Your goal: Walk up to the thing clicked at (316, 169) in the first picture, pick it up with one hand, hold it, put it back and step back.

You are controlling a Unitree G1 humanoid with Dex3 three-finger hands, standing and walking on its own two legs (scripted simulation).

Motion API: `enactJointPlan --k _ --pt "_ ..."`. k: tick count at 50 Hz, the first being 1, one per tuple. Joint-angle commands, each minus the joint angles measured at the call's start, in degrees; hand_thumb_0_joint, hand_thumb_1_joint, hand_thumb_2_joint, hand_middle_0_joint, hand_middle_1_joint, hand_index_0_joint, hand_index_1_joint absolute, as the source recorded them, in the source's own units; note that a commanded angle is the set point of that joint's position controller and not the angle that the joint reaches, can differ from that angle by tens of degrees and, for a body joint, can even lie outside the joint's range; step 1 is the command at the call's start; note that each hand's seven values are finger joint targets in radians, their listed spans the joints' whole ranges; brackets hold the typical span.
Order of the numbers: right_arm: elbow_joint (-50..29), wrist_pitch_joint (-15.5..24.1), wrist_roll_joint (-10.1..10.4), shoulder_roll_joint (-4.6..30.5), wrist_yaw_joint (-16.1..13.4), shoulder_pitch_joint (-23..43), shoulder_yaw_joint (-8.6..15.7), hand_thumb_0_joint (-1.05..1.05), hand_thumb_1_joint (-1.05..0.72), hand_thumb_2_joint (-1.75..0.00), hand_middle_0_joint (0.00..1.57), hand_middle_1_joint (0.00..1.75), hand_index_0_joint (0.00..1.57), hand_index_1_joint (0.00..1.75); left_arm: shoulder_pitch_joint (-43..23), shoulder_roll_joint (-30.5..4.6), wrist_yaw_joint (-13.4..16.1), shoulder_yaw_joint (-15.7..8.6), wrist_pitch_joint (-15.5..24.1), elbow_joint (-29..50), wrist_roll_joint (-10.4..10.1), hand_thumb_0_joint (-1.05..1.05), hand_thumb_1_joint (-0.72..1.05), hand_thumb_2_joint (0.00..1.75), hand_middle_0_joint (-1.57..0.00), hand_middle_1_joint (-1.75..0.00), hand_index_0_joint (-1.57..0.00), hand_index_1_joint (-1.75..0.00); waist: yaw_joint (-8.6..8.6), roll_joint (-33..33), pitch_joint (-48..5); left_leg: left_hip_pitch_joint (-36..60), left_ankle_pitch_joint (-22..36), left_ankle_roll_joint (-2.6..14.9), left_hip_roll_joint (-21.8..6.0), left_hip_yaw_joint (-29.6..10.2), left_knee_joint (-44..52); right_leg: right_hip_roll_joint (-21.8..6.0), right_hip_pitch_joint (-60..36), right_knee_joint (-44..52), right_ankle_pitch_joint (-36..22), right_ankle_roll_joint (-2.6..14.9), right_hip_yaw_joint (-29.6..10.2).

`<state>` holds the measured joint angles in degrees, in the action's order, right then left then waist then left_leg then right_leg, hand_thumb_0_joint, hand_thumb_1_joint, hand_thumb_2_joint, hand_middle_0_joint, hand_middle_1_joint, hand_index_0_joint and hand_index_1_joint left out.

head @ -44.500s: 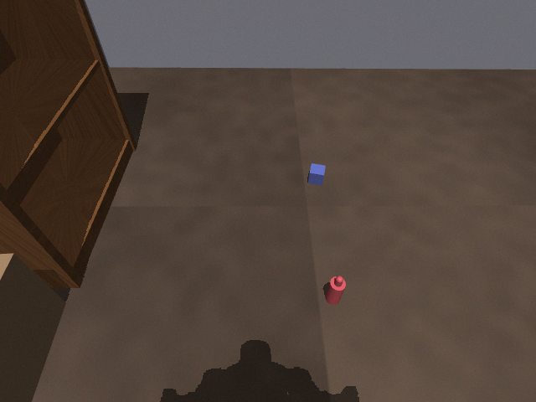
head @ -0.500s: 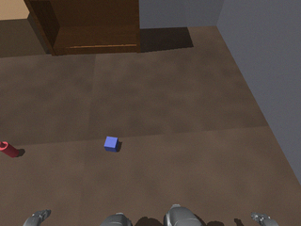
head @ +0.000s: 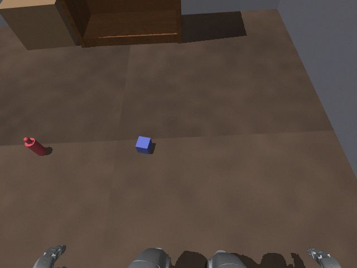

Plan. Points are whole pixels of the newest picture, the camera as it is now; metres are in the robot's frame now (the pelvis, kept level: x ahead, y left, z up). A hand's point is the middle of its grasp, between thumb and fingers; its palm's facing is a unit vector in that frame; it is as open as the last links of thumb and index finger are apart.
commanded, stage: walk up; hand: left
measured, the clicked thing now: (144, 145) +0.77 +0.27 -0.72
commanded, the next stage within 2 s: stand in 1.74 s
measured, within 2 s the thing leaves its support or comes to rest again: neither
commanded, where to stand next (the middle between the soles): +0.38 +0.05 m, yaw -4 degrees
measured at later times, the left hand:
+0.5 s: hand out of the picture -0.09 +0.31 -0.14, palm faces -0.05 -0.90 -0.43, open 7.4 cm
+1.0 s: hand out of the picture -0.03 +0.32 -0.14, palm faces -0.03 -0.93 -0.36, open 7.4 cm
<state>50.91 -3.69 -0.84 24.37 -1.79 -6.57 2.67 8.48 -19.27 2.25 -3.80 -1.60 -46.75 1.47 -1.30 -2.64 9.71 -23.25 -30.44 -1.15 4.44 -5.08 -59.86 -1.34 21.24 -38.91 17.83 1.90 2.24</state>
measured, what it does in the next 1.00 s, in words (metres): walks backwards: left foot, then right foot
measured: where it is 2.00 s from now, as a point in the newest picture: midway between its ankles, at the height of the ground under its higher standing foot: outside the picture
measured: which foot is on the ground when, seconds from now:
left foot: up 0.00-0.10, down 0.12-0.52, up 0.54-0.76, down 0.78-1.00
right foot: down 0.00-0.14, up 0.16-0.46, down 0.48-0.82, up 0.84-1.00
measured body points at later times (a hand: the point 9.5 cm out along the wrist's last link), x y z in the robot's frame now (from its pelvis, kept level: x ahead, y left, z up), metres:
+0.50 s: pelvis -0.15 +0.03 +0.00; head -0.12 +0.02 +0.45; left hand -0.09 +0.36 -0.11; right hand -0.03 -0.28 -0.12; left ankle -0.07 +0.14 -0.72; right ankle -0.19 -0.09 -0.73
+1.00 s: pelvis -0.14 +0.05 +0.01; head -0.13 +0.06 +0.46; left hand -0.03 +0.36 -0.11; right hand -0.12 -0.27 -0.10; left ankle -0.13 +0.18 -0.72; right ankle -0.14 -0.09 -0.69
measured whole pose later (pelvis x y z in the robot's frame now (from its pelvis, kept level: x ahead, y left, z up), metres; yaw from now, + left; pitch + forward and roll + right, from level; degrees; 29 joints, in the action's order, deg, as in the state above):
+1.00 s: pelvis -0.14 +0.05 +0.01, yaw -2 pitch -3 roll +1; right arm 55.0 3.3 -2.2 20.3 0.5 -16.5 3.2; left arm 9.5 -23.7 -1.4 -4.4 -0.8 -54.0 0.8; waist 0.8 3.3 4.5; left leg -11.1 -15.9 -0.2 -0.2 -0.2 -29.7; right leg -2.1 21.3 -50.2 26.8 1.5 -1.8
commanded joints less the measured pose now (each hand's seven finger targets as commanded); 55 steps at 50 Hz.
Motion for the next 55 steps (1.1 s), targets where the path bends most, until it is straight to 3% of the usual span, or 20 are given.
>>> enactJointPlan --k 1,5,7,8,9,13,20,23,24,25,27,31,35,38,39,41,43,46,51,55 --pt "-6.2 1.4 -0.7 8.1 -0.1 0.8 2.7 0.00 -0.90 -0.90 0.20 0.30 0.20 0.30 6.3 -16.7 2.2 -4.6 0.8 3.3 -0.4 0.00 0.90 0.90 -0.20 -0.30 -0.20 -0.30 -3.10 12.0 -15.2 -6.3 -1.0 0.53 -3.7 0.3 11.7 -16.8 -25.4 4.1 -47.7 10.67 -17.7" --pt "-3.3 0.9 -0.9 9.1 1.2 -7.6 4.4 0.00 -0.90 -0.90 0.20 0.30 0.20 0.30 -2.6 -18.7 1.7 -3.9 0.5 5.2 -0.8 0.00 0.90 0.90 -0.20 -0.30 -0.20 -0.30 2.92 10.6 -17.9 11.3 12.5 3.01 -4.4 4.3 27.1 -15.0 -10.4 1.8 -32.1 6.94 -13.1" --pt "-4.9 0.7 -1.7 14.5 1.6 -5.1 5.9 0.00 -0.90 -0.90 0.20 0.30 0.20 0.30 -2.3 -15.0 1.4 -2.6 0.4 5.8 -1.1 0.00 0.90 0.90 -0.20 -0.30 -0.20 -0.30 3.41 -6.8 -16.1 16.2 33.8 10.93 -18.1 -15.0 34.8 -1.4 5.3 -12.9 -4.8 -0.47 -3.6" --pt "-6.1 0.5 -1.3 17.0 2.1 -2.1 5.8 0.00 -0.90 -0.90 0.20 0.30 0.20 0.30 -4.7 -15.1 1.9 -3.2 0.2 6.1 -1.3 0.00 0.90 0.90 -0.20 -0.30 -0.20 -0.30 4.33 -13.0 -14.7 10.3 35.5 18.11 -25.3 -21.1 39.0 4.9 6.1 -24.0 19.5 -1.76 -1.1" --pt "-6.4 0.7 -1.5 18.2 1.9 -0.8 6.0 0.00 -0.90 -0.90 0.20 0.30 0.20 0.30 -5.9 -15.2 2.2 -3.5 0.1 5.5 -0.3 0.00 0.90 0.90 -0.20 -0.30 -0.20 -0.30 5.02 -12.7 -12.6 2.1 34.2 20.96 -28.3 -25.1 41.3 5.3 2.6 -32.2 23.0 -2.10 -6.6" --pt "-8.2 1.1 -2.0 10.6 1.1 5.7 3.8 0.00 -0.90 -0.90 0.20 0.30 0.20 0.30 1.5 -14.6 1.0 -3.8 -0.3 0.7 -1.2 0.00 0.90 0.90 -0.20 -0.30 -0.20 -0.30 -0.43 -4.0 -7.5 3.6 30.0 13.23 -17.2 -7.6 37.8 6.9 5.9 -38.7 11.2 -1.15 -10.2" --pt "-5.3 2.7 -1.9 12.0 2.0 -2.3 4.8 0.00 -0.90 -0.90 0.20 0.30 0.20 0.30 2.6 -13.7 -1.1 -2.4 3.0 -0.7 0.0 0.00 0.90 0.90 -0.20 -0.30 -0.20 -0.30 4.57 -7.5 -12.6 19.8 -0.5 13.72 -18.4 -11.2 40.4 2.7 1.3 0.1 17.2 -3.20 -4.2" --pt "-5.7 1.8 -1.8 12.6 2.5 1.5 4.8 0.00 -0.90 -0.90 0.20 0.30 0.20 0.30 11.4 -13.0 -1.2 -2.7 4.1 -6.0 0.4 0.00 0.90 0.90 -0.20 -0.30 -0.20 -0.30 -0.64 -6.4 -11.6 8.1 -0.4 10.74 -16.9 -5.4 37.4 3.5 -14.7 18.6 4.8 -0.02 -1.2" --pt "-5.7 1.8 -1.5 9.8 2.5 1.4 4.0 0.00 -0.90 -0.90 0.20 0.30 0.20 0.30 13.1 -14.4 -1.0 -3.5 4.4 -7.3 0.8 0.00 0.90 0.90 -0.20 -0.30 -0.20 -0.30 -1.63 -1.4 -11.1 2.5 1.1 8.16 -14.6 -3.2 31.0 1.8 -19.5 20.6 3.7 1.25 -6.8" --pt "-6.6 2.1 -1.0 6.4 2.6 1.5 3.0 0.00 -0.90 -0.90 0.20 0.30 0.20 0.30 12.1 -17.4 -1.0 -4.3 4.7 -6.5 1.7 0.00 0.90 0.90 -0.20 -0.30 -0.20 -0.30 -1.31 8.9 -9.9 -8.1 -0.9 3.80 -8.9 1.5 21.8 -6.2 -22.0 23.4 13.4 4.33 -22.5" --pt "-5.4 2.2 -1.2 9.9 2.0 4.3 4.3 0.00 -0.90 -0.90 0.20 0.30 0.20 0.30 1.7 -23.5 -0.9 -5.1 4.3 -2.9 2.0 0.00 0.90 0.90 -0.20 -0.30 -0.20 -0.30 -1.82 13.3 1.0 -3.3 1.3 0.36 -6.5 -4.1 8.6 -21.4 6.1 30.2 38.2 13.16 -38.9" --pt "-1.6 3.7 0.0 7.7 2.8 -2.1 3.4 0.00 -0.90 -0.90 0.20 0.30 0.20 0.30 -0.8 -16.1 -0.9 -3.7 5.3 -2.9 0.9 0.00 0.90 0.90 -0.20 -0.30 -0.20 -0.30 1.68 10.6 -2.3 -3.7 8.3 0.09 -3.4 -1.3 11.0 -10.0 -8.2 23.4 4.0 7.23 -17.3" --pt "-1.8 5.1 -0.4 8.0 2.8 -0.6 3.0 0.00 -0.90 -0.90 0.20 0.30 0.20 0.30 3.4 -17.9 -2.0 -4.4 4.5 -2.9 1.2 0.00 0.90 0.90 -0.20 -0.30 -0.20 -0.30 -1.86 14.8 -4.3 0.3 5.7 -0.64 -4.4 5.1 22.4 -10.1 -11.7 20.9 5.6 6.84 -14.5" --pt "1.1 6.2 -0.5 7.9 2.3 -6.7 3.8 0.00 -0.90 -0.90 0.20 0.30 0.20 0.30 0.6 -17.4 -2.4 -3.9 3.0 -2.2 0.5 0.00 0.90 0.90 -0.20 -0.30 -0.20 -0.30 0.87 12.5 -6.5 11.3 15.1 0.34 -2.7 7.8 34.2 -8.7 -8.5 13.2 -0.2 5.51 -10.2" --pt "2.1 6.8 -0.5 8.3 1.8 -9.4 4.1 0.00 -0.90 -0.90 0.20 0.30 0.20 0.30 1.9 -15.1 -2.5 -2.9 2.6 -2.0 0.5 0.00 0.90 0.90 -0.20 -0.30 -0.20 -0.30 1.95 8.5 -9.1 18.1 17.0 0.87 -3.3 4.9 38.4 -6.8 -6.8 5.2 -5.9 4.12 -8.1" --pt "1.8 7.9 -1.7 15.5 1.1 -12.5 5.8 0.00 -0.90 -0.90 0.20 0.30 0.20 0.30 3.0 -9.3 -2.7 -1.4 2.2 -1.1 -0.8 0.00 0.90 0.90 -0.20 -0.30 -0.20 -0.30 2.20 -8.4 -10.7 26.1 8.4 8.69 -22.5 -26.4 45.6 3.2 11.3 -14.4 11.5 -0.39 -1.2" --pt "1.3 7.8 -0.9 17.6 1.2 -11.0 6.6 0.00 -0.90 -0.90 0.20 0.30 0.20 0.30 0.1 -16.4 -2.1 -3.1 1.9 -2.2 -0.3 0.00 0.90 0.90 -0.20 -0.30 -0.20 -0.30 2.94 -3.4 -6.4 16.7 3.6 16.58 -26.4 -29.3 45.7 -1.1 9.3 -19.2 14.9 0.60 -7.9" --pt "-0.2 8.4 -1.1 12.2 0.9 -8.4 4.7 0.00 -0.90 -0.90 0.20 0.30 0.20 0.30 1.5 -14.3 -2.8 -3.0 2.4 -2.7 -0.7 0.00 0.90 0.90 -0.20 -0.30 -0.20 -0.30 0.65 -4.5 -4.9 16.3 21.0 11.55 -18.8 -12.7 42.1 -2.7 8.2 -14.8 9.7 0.39 -7.6" --pt "-1.3 7.5 -0.9 10.9 0.6 -6.2 3.7 0.00 -0.90 -0.90 0.20 0.30 0.20 0.30 -0.1 -12.5 -3.1 -2.6 2.5 -3.4 -0.9 0.00 0.90 0.90 -0.20 -0.30 -0.20 -0.30 1.35 -8.4 -7.1 8.6 37.1 10.84 -15.9 -4.4 36.6 -0.9 -4.7 -0.9 3.8 -1.13 -1.5" --pt "-2.2 5.4 0.9 6.7 0.3 -3.3 1.7 0.00 -0.90 -0.90 0.20 0.30 0.20 0.30 5.0 -15.5 -1.8 -3.7 3.4 -6.7 -0.1 0.00 0.90 0.90 -0.20 -0.30 -0.20 -0.30 -2.22 1.1 -12.4 -1.1 22.6 4.37 -9.4 -0.3 22.1 -2.4 -20.7 13.2 -12.0 -0.24 -5.3"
